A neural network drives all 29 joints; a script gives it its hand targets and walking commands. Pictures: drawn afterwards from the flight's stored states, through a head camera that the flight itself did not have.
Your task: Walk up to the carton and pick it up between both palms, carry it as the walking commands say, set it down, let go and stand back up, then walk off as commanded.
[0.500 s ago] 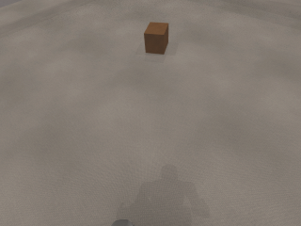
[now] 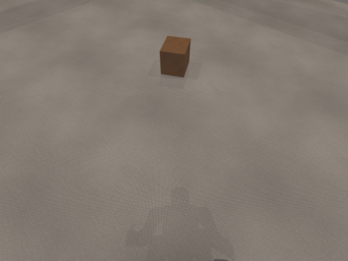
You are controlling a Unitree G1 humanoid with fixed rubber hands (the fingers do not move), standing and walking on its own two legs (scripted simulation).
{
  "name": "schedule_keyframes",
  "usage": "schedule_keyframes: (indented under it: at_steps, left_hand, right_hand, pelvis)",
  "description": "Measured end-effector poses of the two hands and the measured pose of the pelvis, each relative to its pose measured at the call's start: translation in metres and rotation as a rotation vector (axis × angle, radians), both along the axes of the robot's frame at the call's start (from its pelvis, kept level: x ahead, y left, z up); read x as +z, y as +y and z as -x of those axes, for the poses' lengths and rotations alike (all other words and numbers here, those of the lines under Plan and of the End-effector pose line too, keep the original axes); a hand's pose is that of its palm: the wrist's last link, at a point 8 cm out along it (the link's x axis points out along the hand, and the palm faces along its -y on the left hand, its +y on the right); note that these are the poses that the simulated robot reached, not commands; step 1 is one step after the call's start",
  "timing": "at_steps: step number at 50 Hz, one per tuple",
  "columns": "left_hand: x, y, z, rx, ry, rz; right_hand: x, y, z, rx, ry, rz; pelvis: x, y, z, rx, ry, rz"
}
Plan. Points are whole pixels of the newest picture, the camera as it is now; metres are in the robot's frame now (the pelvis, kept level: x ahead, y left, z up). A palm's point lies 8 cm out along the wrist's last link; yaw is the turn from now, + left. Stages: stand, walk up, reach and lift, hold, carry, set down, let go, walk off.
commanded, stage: walk up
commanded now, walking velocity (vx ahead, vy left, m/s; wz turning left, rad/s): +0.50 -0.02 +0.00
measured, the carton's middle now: (175, 56) +1.88 -0.01 -0.66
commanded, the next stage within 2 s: none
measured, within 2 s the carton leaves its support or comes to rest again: neither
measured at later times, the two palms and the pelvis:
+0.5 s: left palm (84, 222) +0.25 +0.27 -0.15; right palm (254, 181) +0.38 -0.24 -0.16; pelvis +0.26 +0.01 -0.03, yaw +2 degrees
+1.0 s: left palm (117, 131) +0.55 +0.22 -0.12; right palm (254, 127) +0.59 -0.29 -0.15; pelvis +0.52 -0.04 -0.01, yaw +3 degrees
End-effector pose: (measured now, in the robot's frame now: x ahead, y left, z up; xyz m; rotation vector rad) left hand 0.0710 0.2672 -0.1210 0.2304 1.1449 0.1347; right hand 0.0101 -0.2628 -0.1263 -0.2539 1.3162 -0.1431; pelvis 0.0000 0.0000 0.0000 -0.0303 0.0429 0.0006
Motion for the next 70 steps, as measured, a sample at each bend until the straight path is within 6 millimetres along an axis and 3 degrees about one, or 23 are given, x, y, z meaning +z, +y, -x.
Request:
schedule_keyframes:
  at_steps: [3,6,12,19,25,28,32,37,41,44,46,52,57,65,68,70]
  left_hand:
    - [0.001,-0.011,-0.038,-0.004,-0.024,-0.010]
    - [-0.006,-0.022,-0.062,0.019,-0.034,-0.039]
    - [0.007,-0.032,-0.068,0.057,0.085,-0.057]
    - [0.006,-0.020,-0.117,0.069,0.161,-0.064]
    - [-0.027,0.001,-0.179,0.099,0.197,-0.021]
    - [-0.031,0.009,-0.223,0.081,0.194,-0.002]
    - [-0.016,0.010,-0.296,0.068,0.111,0.011]
    - [-0.007,-0.005,-0.387,0.036,0.000,0.030]
    - [-0.005,-0.023,-0.445,0.021,-0.046,0.031]
    - [-0.012,-0.035,-0.476,0.035,-0.071,0.000]
    - [-0.012,-0.042,-0.484,0.063,-0.061,-0.006]
    - [0.002,-0.049,-0.480,0.101,0.083,-0.033]
    - [0.008,-0.043,-0.497,0.100,0.199,-0.054]
    - [-0.018,-0.022,-0.573,0.124,0.253,-0.024]
    - [-0.029,-0.010,-0.614,0.111,0.265,-0.007]
    - [-0.025,-0.005,-0.651,0.102,0.233,-0.001]
  right_hand:
    - [-0.009,-0.011,-0.019,-0.009,0.034,-0.017]
    - [-0.032,-0.022,-0.057,0.012,0.024,-0.044]
    - [-0.027,-0.017,-0.176,0.040,-0.128,-0.099]
    - [-0.023,-0.002,-0.285,0.065,-0.185,-0.111]
    - [-0.035,0.020,-0.367,0.100,-0.172,-0.071]
    - [-0.028,0.025,-0.392,0.087,-0.180,-0.040]
    - [-0.008,0.019,-0.389,0.045,-0.099,-0.006]
    - [0.001,0.004,-0.394,0.009,-0.006,0.012]
    - [-0.008,-0.013,-0.422,-0.001,0.026,-0.002]
    - [-0.031,-0.028,-0.461,0.014,0.014,-0.028]
    - [-0.038,-0.032,-0.496,0.039,-0.010,-0.043]
    - [-0.021,-0.029,-0.622,0.083,-0.180,-0.091]
    - [-0.016,-0.022,-0.690,0.077,-0.223,-0.112]
    - [-0.030,0.002,-0.782,0.105,-0.173,-0.081]
    - [-0.029,0.012,-0.817,0.097,-0.191,-0.055]
    - [-0.021,0.012,-0.823,0.078,-0.172,-0.031]
  pelvis:
    - [-0.005,-0.013,-0.029,0.002,0.010,-0.018]
    - [-0.020,-0.027,-0.059,0.020,0.001,-0.052]
    - [-0.008,-0.031,-0.119,0.013,-0.023,-0.067]
    - [-0.008,-0.020,-0.190,0.009,-0.027,-0.066]
    - [-0.029,0.006,-0.264,0.034,0.011,-0.029]
    - [-0.027,0.016,-0.298,0.022,0.007,-0.021]
    - [-0.008,0.017,-0.342,0.012,0.008,-0.002]
    - [-0.001,0.005,-0.390,0.007,0.000,0.006]
    - [-0.006,-0.013,-0.431,0.009,0.002,-0.010]
    - [-0.022,-0.031,-0.463,0.024,-0.008,-0.050]
    - [-0.023,-0.038,-0.483,0.046,-0.028,-0.046]
    - [-0.008,-0.045,-0.539,0.044,-0.039,-0.067]
    - [-0.004,-0.040,-0.587,0.012,-0.034,-0.077]
    - [-0.022,-0.015,-0.677,0.037,0.004,-0.040]
    - [-0.026,-0.001,-0.716,0.023,0.006,-0.035]
    - [-0.020,0.004,-0.739,0.016,0.008,-0.021]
